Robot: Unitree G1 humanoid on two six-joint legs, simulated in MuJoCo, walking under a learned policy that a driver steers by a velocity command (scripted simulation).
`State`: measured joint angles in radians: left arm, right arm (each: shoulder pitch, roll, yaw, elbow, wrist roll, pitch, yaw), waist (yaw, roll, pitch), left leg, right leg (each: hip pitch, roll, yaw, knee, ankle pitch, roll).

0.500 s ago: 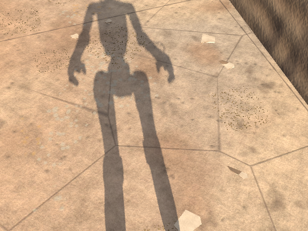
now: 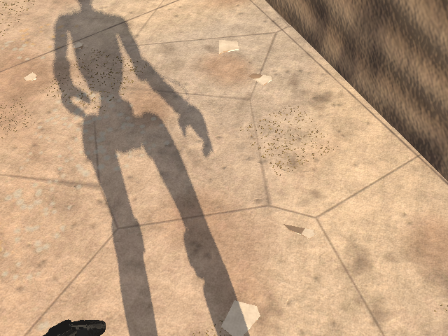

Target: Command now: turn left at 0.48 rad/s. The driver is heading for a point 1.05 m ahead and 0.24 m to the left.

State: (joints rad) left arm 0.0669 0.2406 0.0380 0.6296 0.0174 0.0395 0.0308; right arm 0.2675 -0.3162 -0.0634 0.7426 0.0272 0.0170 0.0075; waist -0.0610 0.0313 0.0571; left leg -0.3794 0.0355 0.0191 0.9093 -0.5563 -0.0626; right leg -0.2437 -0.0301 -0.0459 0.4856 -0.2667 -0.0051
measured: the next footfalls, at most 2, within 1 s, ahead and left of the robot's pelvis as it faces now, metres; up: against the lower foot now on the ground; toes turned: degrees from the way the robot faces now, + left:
left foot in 0.30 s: +0.01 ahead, +0.13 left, +0.00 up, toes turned +21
right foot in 0.76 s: +0.47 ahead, +0.18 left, +0.00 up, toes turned +22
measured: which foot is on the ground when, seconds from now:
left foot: up 0.00-0.28, down 0.30-0.80, up 0.82-1.00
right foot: down 0.00-0.30, up 0.32-0.74, down 0.76-1.00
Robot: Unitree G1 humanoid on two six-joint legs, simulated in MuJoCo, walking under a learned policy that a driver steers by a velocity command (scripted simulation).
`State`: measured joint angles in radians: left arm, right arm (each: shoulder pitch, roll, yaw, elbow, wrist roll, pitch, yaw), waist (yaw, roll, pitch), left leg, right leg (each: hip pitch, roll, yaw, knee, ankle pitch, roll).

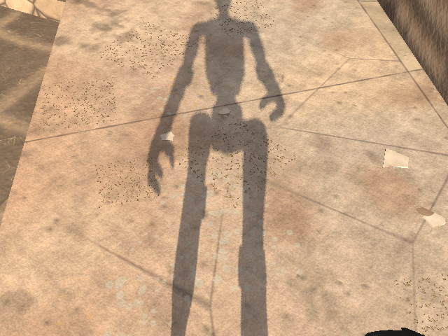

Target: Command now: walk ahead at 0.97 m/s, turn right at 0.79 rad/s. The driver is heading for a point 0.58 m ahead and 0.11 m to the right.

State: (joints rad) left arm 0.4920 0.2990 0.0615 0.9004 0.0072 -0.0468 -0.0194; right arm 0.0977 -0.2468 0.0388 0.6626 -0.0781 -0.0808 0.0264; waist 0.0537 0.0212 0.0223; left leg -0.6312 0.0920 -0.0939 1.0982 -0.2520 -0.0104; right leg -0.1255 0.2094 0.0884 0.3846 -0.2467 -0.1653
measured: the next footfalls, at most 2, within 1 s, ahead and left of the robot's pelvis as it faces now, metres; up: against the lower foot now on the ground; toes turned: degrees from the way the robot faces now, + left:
left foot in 0.22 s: +0.44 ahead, +0.15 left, +0.00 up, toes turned -15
right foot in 0.62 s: +0.72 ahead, -0.19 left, +0.00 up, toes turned -30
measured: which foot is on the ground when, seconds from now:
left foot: up 0.00-0.20, down 0.22-0.60, up 0.62-1.00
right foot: down 0.00-0.20, up 0.22-0.60, down 0.62-1.00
